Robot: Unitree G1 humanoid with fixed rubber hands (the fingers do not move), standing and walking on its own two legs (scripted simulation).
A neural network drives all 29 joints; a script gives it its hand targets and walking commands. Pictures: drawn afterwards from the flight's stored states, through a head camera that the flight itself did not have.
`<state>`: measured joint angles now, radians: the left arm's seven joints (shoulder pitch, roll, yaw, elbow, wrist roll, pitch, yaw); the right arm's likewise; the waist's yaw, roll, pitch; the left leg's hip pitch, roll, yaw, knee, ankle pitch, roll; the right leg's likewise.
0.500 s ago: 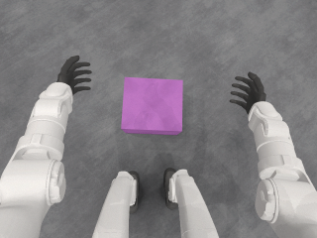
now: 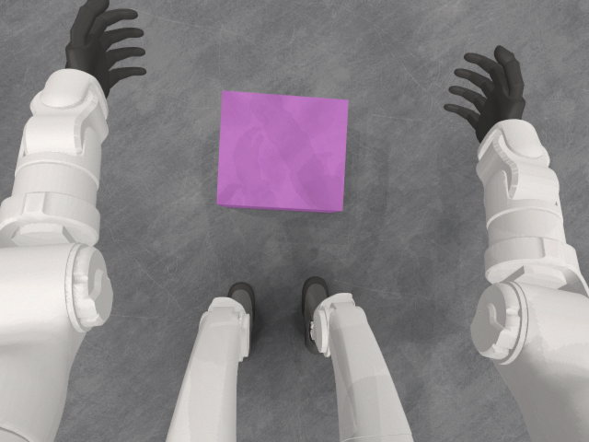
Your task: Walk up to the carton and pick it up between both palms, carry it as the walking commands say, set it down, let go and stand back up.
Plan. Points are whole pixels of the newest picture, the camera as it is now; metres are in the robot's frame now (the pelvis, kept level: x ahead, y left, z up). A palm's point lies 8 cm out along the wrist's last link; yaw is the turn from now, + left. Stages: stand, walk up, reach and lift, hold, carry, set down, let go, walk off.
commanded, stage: reach and lift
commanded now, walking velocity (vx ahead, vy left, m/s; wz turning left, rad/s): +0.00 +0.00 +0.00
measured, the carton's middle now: (281, 158) +0.51 -0.01 -0.56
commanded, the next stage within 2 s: none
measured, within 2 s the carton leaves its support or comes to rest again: neither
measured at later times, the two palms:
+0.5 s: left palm (143, 114) +0.52 +0.21 -0.24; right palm (444, 141) +0.48 -0.26 -0.23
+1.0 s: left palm (176, 140) +0.51 +0.20 -0.39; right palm (398, 161) +0.47 -0.24 -0.39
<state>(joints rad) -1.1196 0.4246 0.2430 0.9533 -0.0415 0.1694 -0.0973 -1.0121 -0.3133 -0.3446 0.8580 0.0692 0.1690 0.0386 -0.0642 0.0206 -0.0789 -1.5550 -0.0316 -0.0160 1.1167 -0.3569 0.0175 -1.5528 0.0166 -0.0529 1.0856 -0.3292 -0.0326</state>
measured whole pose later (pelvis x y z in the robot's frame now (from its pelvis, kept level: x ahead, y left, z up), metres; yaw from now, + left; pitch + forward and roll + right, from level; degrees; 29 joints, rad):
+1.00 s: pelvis -0.05 +0.01 -0.25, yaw -1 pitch +40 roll -1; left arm -1.42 0.48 0.13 1.08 -0.16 0.17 0.01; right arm -1.35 -0.41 -0.21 1.04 0.20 0.15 -0.05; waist -0.05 0.01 0.24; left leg -2.21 -0.01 0.04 2.10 -0.59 0.05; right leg -2.22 0.00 -0.06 2.07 -0.55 -0.04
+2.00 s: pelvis -0.06 +0.01 -0.31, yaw -1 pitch +31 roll -1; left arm -1.57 0.45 0.00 1.21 -0.26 0.08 0.08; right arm -1.52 -0.41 -0.11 1.21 0.29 0.06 -0.08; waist -0.03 -0.01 0.52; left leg -2.25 0.00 0.05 2.31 -0.61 0.06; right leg -2.26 -0.02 -0.07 2.27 -0.56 -0.05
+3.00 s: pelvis -0.06 +0.01 -0.31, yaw +0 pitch +31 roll -1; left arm -1.55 0.44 -0.03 1.17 -0.28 0.14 0.08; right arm -1.52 -0.40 -0.07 1.15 0.29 0.13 -0.07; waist -0.05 0.00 0.51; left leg -2.25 -0.01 0.07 2.32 -0.60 0.07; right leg -2.26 -0.02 -0.05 2.29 -0.57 -0.04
